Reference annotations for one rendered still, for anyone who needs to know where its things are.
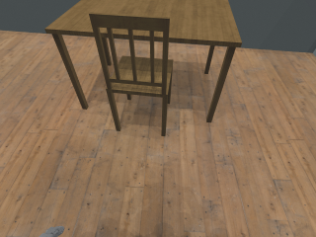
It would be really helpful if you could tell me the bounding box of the table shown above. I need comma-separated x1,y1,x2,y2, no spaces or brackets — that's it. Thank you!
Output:
45,0,242,123

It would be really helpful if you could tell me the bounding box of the robot left hand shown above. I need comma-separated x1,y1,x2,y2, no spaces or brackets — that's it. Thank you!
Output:
40,226,64,237

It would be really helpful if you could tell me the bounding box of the chair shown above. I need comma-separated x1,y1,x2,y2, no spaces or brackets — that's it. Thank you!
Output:
89,12,174,136

